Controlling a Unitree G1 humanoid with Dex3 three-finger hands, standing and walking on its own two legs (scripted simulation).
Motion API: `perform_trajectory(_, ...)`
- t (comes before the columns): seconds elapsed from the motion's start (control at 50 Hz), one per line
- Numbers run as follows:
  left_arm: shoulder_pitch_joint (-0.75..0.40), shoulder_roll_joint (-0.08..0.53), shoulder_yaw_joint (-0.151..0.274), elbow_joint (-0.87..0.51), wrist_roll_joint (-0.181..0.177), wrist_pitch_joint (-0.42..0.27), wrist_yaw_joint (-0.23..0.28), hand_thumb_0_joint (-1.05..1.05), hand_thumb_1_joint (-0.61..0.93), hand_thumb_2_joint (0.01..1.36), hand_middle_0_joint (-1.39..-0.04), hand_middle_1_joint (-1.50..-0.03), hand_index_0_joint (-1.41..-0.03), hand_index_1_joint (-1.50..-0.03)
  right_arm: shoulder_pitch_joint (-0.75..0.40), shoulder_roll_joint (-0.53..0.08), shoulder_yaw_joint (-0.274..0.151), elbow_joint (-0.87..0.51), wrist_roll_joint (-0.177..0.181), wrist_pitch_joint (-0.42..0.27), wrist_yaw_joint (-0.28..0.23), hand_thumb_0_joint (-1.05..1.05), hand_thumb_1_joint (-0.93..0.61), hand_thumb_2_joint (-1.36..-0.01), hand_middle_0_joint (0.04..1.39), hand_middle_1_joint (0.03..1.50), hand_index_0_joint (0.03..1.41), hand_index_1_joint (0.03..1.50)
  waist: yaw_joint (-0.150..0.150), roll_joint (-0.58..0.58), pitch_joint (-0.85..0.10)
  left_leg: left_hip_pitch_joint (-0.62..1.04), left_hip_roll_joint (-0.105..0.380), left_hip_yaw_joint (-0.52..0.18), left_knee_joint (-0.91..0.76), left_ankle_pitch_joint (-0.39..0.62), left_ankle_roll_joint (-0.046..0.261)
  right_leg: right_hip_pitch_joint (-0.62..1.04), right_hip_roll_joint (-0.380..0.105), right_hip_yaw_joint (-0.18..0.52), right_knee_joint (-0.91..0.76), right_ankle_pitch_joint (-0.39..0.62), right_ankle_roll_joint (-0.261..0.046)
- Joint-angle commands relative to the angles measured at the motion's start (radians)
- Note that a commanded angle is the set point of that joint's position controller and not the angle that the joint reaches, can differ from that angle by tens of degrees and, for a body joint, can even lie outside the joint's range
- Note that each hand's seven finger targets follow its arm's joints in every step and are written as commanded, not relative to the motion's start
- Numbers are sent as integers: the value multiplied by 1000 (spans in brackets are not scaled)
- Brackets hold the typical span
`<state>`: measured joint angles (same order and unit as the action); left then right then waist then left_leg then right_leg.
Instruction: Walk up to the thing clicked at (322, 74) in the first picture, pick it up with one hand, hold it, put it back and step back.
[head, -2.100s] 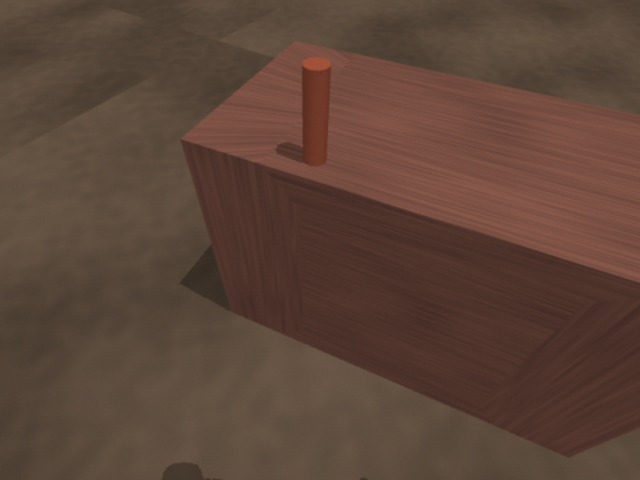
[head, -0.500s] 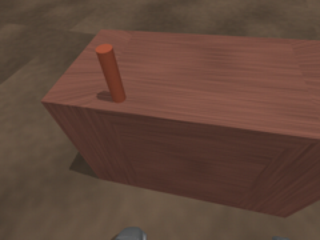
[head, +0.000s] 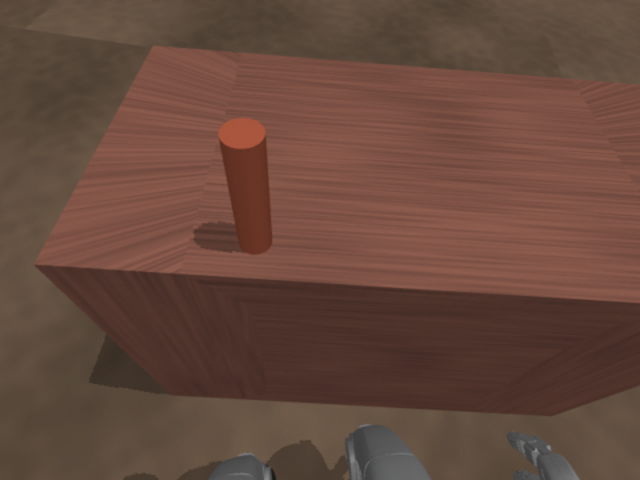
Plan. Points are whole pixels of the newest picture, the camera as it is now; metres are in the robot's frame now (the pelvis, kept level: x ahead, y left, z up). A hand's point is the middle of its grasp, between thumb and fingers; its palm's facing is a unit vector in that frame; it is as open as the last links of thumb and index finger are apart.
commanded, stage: walk up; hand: left
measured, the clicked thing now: (250, 195) +0.43 +0.08 +0.09
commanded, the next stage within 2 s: stand in 1.68 s
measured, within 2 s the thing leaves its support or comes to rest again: neither
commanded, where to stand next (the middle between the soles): +0.04 -0.03 m, yaw -6 degrees
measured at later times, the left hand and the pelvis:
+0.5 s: hand out of the picture +0.12 +0.23 -0.16, palm faces -0.22 -0.90 -0.38, open 7.4 cm; pelvis -0.01 +0.00 -0.02, yaw -10 degrees
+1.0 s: hand out of the picture +0.12 +0.23 -0.14, palm faces -0.19 -0.92 -0.34, open 7.4 cm; pelvis -0.01 -0.01 +0.01, yaw -10 degrees
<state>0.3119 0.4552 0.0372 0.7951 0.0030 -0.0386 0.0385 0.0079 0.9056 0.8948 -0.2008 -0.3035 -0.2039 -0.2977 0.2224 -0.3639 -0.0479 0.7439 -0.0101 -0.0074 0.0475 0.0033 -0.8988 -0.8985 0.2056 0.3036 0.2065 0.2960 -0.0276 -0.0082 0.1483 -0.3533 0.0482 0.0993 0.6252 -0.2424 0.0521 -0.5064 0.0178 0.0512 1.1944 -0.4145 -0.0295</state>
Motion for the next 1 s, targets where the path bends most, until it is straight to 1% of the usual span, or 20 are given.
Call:
perform_trajectory(0.0,80,131,59,-41,5,8,-13,0,900,900,-200,-300,-200,-300,90,-283,-86,-39,9,-45,-43,0,-900,-900,200,300,200,300,0,85,-137,194,282,-257,-203,307,164,-49,-30,92,-158,17,12)
perform_trajectory(0.06,26,129,66,-68,8,24,-17,0,900,900,-200,-300,-200,-300,120,-292,-85,-32,6,-52,-56,0,-900,-900,200,300,200,300,-2,90,-138,221,325,-242,-161,603,136,-40,-24,77,-191,16,9)
perform_trajectory(0.1,21,131,68,-72,9,36,-17,0,900,900,-200,-300,-200,-300,107,-303,-90,-40,5,-50,-64,0,-900,-900,200,300,200,300,7,109,-140,182,344,-230,-151,644,127,-7,-20,50,-186,4,-1)
perform_trajectory(0.22,20,127,78,-71,12,56,-38,0,900,900,-200,-300,-200,-300,42,-317,-90,-59,-6,-32,-67,0,-900,-900,200,300,200,300,23,150,-190,105,316,-195,-115,316,144,116,-28,-44,-287,-26,-17)
perform_trajectory(0.28,45,117,77,-52,16,40,-41,0,900,900,-200,-300,-200,-300,34,-307,-80,-46,-5,-22,-61,0,-900,-900,200,300,200,300,39,153,-237,115,265,-142,-7,218,114,219,-2,-75,-536,21,-29)
perform_trajectory(0.3,62,123,80,-37,19,30,-36,0,900,900,-200,-300,-200,-300,26,-286,-69,-41,0,-19,-57,0,-900,-900,200,300,200,300,55,142,-252,91,242,-106,60,204,81,287,-9,-46,-652,74,-47)
perform_trajectory(0.32,56,168,94,-32,27,18,-31,0,900,900,-200,-300,-200,-300,37,-243,-53,-40,2,-18,-53,0,-900,-900,200,300,200,300,59,41,-253,-13,200,-74,155,146,37,367,-84,105,-706,148,-70)
perform_trajectory(0.34,14,220,105,-47,36,5,-27,0,900,900,-200,-300,-200,-300,43,-185,-30,-52,8,-19,-51,0,-900,-900,200,300,200,300,42,-142,-231,-179,96,-12,272,-39,-24,422,-241,388,-732,298,-137)
perform_trajectory(0.36,-22,235,99,-53,31,5,-20,0,900,900,-200,-300,-200,-300,-26,-203,-35,-52,8,-12,-64,0,-900,-900,200,300,200,300,55,-125,-174,-187,30,-64,303,-380,-48,316,-350,469,-735,419,-270)
perform_trajectory(0.38,-59,259,95,-55,29,7,-21,0,900,900,-200,-300,-200,-300,-25,-236,-48,-27,3,-13,-72,0,-900,-900,200,300,200,300,47,-153,-150,-82,55,-102,322,-390,-50,181,-367,465,-718,453,-289)
perform_trajectory(0.44,-130,187,71,-46,21,5,-17,0,900,900,-200,-300,-200,-300,11,-220,-43,36,24,-32,-60,0,-900,-900,200,300,200,300,-3,-120,-135,11,18,-52,160,-213,-38,174,-215,208,-663,518,-173)
perform_trajectory(0.5,-181,167,62,-40,17,9,-26,0,900,900,-200,-300,-200,-300,78,-217,-38,89,13,-47,-67,0,-900,-900,200,300,200,300,-21,-124,-190,178,5,-50,-34,56,-23,142,-149,148,-593,445,-105)
perform_trajectory(0.52,-175,146,56,-41,14,12,-30,0,900,900,-200,-300,-200,-300,77,-245,-42,93,8,-56,-72,0,-900,-900,200,300,200,300,-17,-86,-211,246,50,-113,-82,93,-4,109,-130,124,-546,400,-79)
perform_trajectory(0.56,-128,140,59,12,10,26,-32,0,900,900,-200,-300,-200,-300,5,-323,-52,90,3,-65,-68,0,-900,-900,200,300,200,300,35,62,-182,86,271,-394,-182,-91,127,151,-36,6,-440,49,-18)
perform_trajectory(0.6,-92,137,59,54,23,23,-36,0,900,900,-200,-300,-200,-300,-91,-299,-39,88,-4,-63,-60,0,-900,-900,200,300,200,300,72,63,-118,-44,255,-353,-220,-260,102,242,-56,36,-526,-44,-32)
perform_trajectory(0.66,-165,153,62,58,23,13,-55,0,900,900,-200,-300,-200,-300,-79,-256,-16,116,-6,-58,-56,0,-900,-900,200,300,200,300,36,26,-44,-90,76,-179,-157,-310,-9,191,-112,199,-746,-95,-88)
perform_trajectory(0.7,-200,145,57,69,16,21,-60,0,900,900,-200,-300,-200,-300,-56,-258,-16,154,-6,-61,-54,0,-900,-900,200,300,200,300,23,74,-42,20,67,-176,-185,-288,-11,103,-107,178,-757,-165,-81)
perform_trajectory(0.76,-193,124,48,104,16,18,-60,0,900,900,-200,-300,-200,-300,-64,-255,-11,174,-6,-69,-54,0,-900,-900,200,300,200,300,39,54,-116,52,114,-212,-210,-173,6,217,-88,115,-735,48,-61)
perform_trajectory(0.82,-217,139,45,123,17,13,-58,0,900,900,-200,-300,-200,-300,-69,-231,-1,193,2,-68,-57,0,-900,-900,200,300,200,300,29,-33,-158,89,73,-140,-166,-28,-13,268,-123,143,-775,172,-63)
perform_trajectory(0.98,-258,123,34,178,6,23,-53,0,900,900,-200,-300,-200,-300,-80,-235,-1,250,5,-61,-63,0,-900,-900,200,300,200,300,21,-40,-194,202,87,-123,-207,122,-18,294,-127,101,-809,282,-34)
